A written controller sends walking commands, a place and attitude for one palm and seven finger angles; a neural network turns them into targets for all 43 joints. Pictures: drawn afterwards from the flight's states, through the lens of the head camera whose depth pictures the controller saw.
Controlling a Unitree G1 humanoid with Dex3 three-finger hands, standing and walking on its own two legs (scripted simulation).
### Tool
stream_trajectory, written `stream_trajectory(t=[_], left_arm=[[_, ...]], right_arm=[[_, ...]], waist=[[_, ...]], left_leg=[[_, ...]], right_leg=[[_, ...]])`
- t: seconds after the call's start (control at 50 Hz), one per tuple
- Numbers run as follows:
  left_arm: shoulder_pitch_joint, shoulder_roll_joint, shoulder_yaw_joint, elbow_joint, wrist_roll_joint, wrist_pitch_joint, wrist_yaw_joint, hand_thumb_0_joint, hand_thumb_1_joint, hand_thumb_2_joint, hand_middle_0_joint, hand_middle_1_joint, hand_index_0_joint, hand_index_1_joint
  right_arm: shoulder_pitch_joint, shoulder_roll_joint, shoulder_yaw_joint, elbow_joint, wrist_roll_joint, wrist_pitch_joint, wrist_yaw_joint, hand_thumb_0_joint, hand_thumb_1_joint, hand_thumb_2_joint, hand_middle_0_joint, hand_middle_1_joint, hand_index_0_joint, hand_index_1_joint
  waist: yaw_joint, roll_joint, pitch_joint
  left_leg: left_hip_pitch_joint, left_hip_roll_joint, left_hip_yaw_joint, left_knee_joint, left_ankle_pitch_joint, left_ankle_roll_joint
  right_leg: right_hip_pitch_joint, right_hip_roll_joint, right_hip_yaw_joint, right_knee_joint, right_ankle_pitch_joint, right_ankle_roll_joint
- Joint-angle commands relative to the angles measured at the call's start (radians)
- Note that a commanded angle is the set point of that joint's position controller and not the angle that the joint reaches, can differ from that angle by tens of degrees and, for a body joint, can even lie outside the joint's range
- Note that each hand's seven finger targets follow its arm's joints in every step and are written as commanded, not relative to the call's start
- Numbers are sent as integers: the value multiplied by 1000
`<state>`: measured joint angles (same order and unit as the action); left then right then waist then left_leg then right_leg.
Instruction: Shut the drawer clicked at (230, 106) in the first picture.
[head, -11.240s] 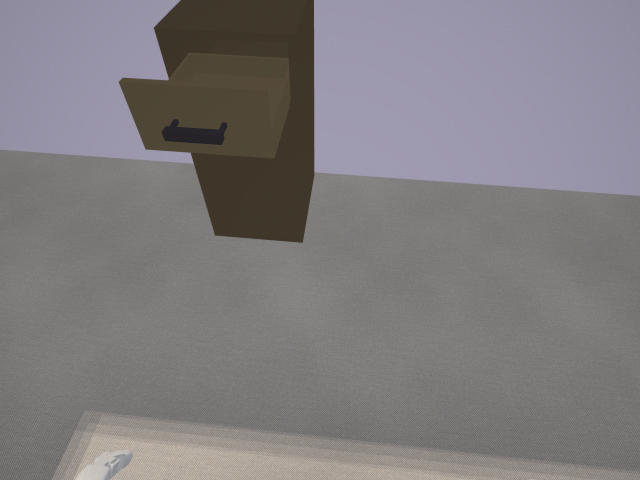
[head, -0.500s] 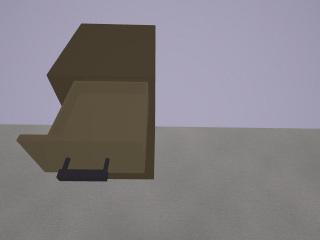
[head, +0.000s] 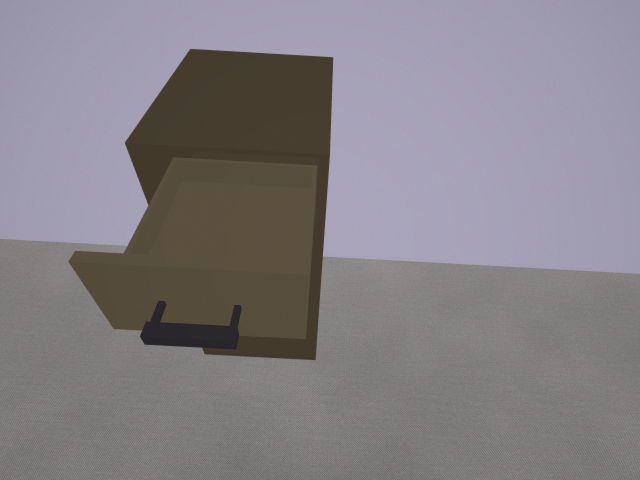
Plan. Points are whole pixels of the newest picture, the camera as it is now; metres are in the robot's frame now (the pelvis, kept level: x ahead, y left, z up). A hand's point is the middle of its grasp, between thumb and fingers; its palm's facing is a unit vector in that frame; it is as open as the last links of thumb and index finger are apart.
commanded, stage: raise the hand and make a fist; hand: left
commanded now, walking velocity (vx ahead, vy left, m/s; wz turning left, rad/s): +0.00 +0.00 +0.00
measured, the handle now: (194, 322) +0.33 +0.21 -0.04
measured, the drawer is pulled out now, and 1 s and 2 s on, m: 0.28 0.28 0.28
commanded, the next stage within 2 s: bring the fist close to the handle in 1.80 s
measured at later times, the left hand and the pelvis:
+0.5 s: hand out of the picture +0.12 +0.17 -0.01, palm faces +0.23 -0.97 -0.09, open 5.0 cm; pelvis -0.01 -0.04 -0.08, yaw +4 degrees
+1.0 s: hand (195, 458) +0.15 +0.15 +0.01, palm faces +0.00 -1.00 -0.05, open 3.1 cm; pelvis +0.02 -0.03 -0.06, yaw +3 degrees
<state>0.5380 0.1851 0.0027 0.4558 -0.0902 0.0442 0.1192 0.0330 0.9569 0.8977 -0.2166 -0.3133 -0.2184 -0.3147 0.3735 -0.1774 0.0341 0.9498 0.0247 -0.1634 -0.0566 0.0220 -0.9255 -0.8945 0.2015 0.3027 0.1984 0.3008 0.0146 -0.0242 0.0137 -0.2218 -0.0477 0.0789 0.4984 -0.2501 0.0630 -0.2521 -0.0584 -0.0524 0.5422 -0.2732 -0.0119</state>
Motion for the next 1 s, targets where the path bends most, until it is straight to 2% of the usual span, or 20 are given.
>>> stream_trajectory(t=[0.0,0.04,0.06,0.1,0.14,0.16,0.2,0.24,0.32,0.4,0.46,0.5,0.54,0.58,0.62,0.64,0.72,0.84,0.9,0.98], left_arm=[[-170,-75,-104,-638,-77,-143,13,0,900,900,-320,-430,-320,-430],[-116,-47,-57,-541,-52,-228,-5,0,900,900,-360,-473,-360,-473],[-84,-64,-49,-464,-51,-277,-32,0,900,900,-380,-495,-380,-495],[93,-100,-12,-344,-88,-407,-135,0,900,900,-420,-538,-420,-538],[250,-30,84,-350,-119,-530,-256,0,900,900,-460,-582,-460,-582],[251,-7,97,-387,-139,-579,-323,0,900,900,-480,-603,-480,-603],[266,82,182,-401,-112,-577,-368,0,900,900,-520,-647,-520,-647],[237,122,208,-562,-96,-544,-352,0,900,900,-560,-690,-560,-690],[88,114,208,-909,-138,-609,-259,0,900,900,-640,-777,-640,-777],[-24,70,88,-1014,-145,-730,-283,0,900,900,-720,-863,-720,-863],[-80,69,25,-918,-148,-721,-387,0,900,900,-780,-928,-780,-928],[-4,93,47,-812,-153,-632,-456,0,900,900,-820,-972,-820,-972],[124,152,131,-710,-157,-487,-490,0,900,900,-860,-1015,-860,-1015],[163,217,247,-785,-186,-376,-483,0,900,900,-900,-1058,-900,-1058],[208,187,294,-864,-225,-313,-435,0,900,900,-940,-1102,-940,-1102],[234,192,341,-860,-243,-307,-395,0,900,900,-960,-1123,-960,-1123],[302,135,328,-945,-241,-415,-301,0,900,900,-1040,-1210,-1040,-1210],[258,78,142,-882,-212,-540,-428,0,900,900,-1160,-1340,-1160,-1340],[237,149,200,-915,-234,-546,-471,0,900,900,-1220,-1405,-1220,-1405],[248,167,244,-1027,-232,-531,-411,0,900,900,-1300,-1492,-1300,-1492]], right_arm=[[-180,-188,-46,-288,37,-192,-21,0,-900,-900,200,300,200,300],[-181,-199,-60,-334,5,-217,-9,0,-900,-900,200,300,200,300],[-174,-198,-73,-349,-5,-212,2,0,-900,-900,200,300,200,300],[-204,-189,-99,-403,-12,-207,23,0,-900,-900,200,300,200,300],[-234,-192,-123,-460,-14,-185,65,0,-900,-900,200,300,200,300],[-269,-203,-124,-514,-20,-173,82,0,-900,-900,200,300,200,300],[-310,-196,-130,-583,-8,-143,86,0,-900,-900,200,300,200,300],[-309,-177,-125,-622,1,-106,80,0,-900,-900,200,300,200,300],[-254,-128,-120,-649,-9,-87,55,0,-900,-900,200,300,200,300],[-204,-144,-103,-593,-12,-116,41,0,-900,-900,200,300,200,300],[-199,-175,-93,-569,0,-149,33,0,-900,-900,200,300,200,300],[-201,-186,-95,-579,17,-152,18,0,-900,-900,200,300,200,300],[-233,-183,-101,-600,37,-134,6,0,-900,-900,200,300,200,300],[-256,-168,-104,-635,47,-101,-6,0,-900,-900,200,300,200,300],[-284,-130,-97,-654,45,-69,-16,0,-900,-900,200,300,200,300],[-304,-115,-95,-639,43,-58,-20,0,-900,-900,200,300,200,300],[-264,-84,-106,-595,34,-63,-8,0,-900,-900,200,300,200,300],[-234,-139,-106,-574,33,-125,14,0,-900,-900,200,300,200,300],[-211,-159,-115,-593,40,-152,2,0,-900,-900,200,300,200,300],[-212,-140,-112,-605,38,-153,0,0,-900,-900,200,300,200,300]], waist=[[-59,119,-5],[-76,-48,34],[-67,-203,45],[-12,-375,19],[46,-238,-46],[43,-162,-60],[67,7,-100],[86,123,-161],[49,210,-318],[-55,168,-287],[-119,92,-216],[-106,-12,-216],[-52,-41,-249],[14,-59,-370],[51,-55,-401],[70,-56,-399],[58,5,-317],[-52,12,-200],[-34,1,-280],[11,96,-336]], left_leg=[[-111,90,-196,-138,-245,-71],[-195,49,-175,-18,-232,-54],[-258,51,-174,35,-245,-59],[-390,47,-134,153,-222,-66],[-412,29,-80,221,-158,-84],[-419,13,-68,253,-145,-86],[-461,2,-50,283,-160,-78],[-477,11,-55,296,-151,-72],[-437,35,-84,388,-59,-48],[-466,51,-122,489,-62,-32],[-529,54,-144,536,-145,-20],[-582,52,-137,530,-198,-17],[-586,42,-118,509,-174,-17],[-548,27,-105,473,-91,-20],[-519,26,-102,446,-26,-28],[-509,30,-108,438,4,-34],[-465,42,-108,404,106,-44],[-465,41,-122,428,41,-29],[-446,37,-124,415,-6,-28],[-359,43,-120,371,53,-28]], right_leg=[[-134,50,-45,-1,-81,-14],[-216,53,-39,-19,-174,-9],[-288,63,-50,18,-235,-6],[-375,70,-62,107,-325,-5],[-348,66,-37,156,-283,-25],[-331,61,-33,183,-244,-32],[-338,61,-29,257,-211,-40],[-355,65,-27,329,-158,-46],[-392,76,13,374,-76,-44],[-542,92,27,392,-104,-33],[-587,85,50,356,-183,-22],[-536,74,79,300,-265,-12],[-443,59,114,252,-279,-6],[-291,33,129,247,-191,5],[-202,23,112,263,-58,17],[-169,32,94,282,15,14],[-208,47,32,323,235,9],[-357,49,51,278,109,21],[-332,49,68,250,-17,9],[-304,64,12,282,5,-13]])
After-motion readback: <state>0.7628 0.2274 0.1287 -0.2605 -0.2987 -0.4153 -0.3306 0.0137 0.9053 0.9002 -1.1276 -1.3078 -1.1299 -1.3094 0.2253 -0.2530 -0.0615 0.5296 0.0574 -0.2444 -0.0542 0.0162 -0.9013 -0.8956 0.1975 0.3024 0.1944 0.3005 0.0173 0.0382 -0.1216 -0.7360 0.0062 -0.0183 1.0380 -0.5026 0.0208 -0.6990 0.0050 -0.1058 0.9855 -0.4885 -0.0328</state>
